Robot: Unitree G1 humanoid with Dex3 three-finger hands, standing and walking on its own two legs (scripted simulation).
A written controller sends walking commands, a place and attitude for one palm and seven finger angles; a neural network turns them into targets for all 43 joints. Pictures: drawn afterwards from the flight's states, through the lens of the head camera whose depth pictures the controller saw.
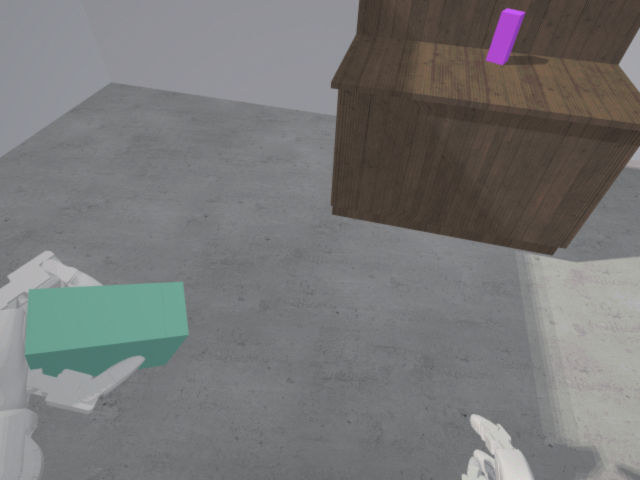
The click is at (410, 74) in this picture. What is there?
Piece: table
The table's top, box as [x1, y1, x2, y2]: [331, 34, 639, 130]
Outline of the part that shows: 331,81 331,87 333,88 639,130 639,92 619,66 614,64 511,52 508,60 504,64 500,65 485,60 488,51 486,49 356,34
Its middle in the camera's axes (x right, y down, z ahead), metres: +0.60 -0.60 +1.43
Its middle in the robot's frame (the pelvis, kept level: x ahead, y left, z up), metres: +1.50 -0.52 -0.11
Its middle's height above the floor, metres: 0.67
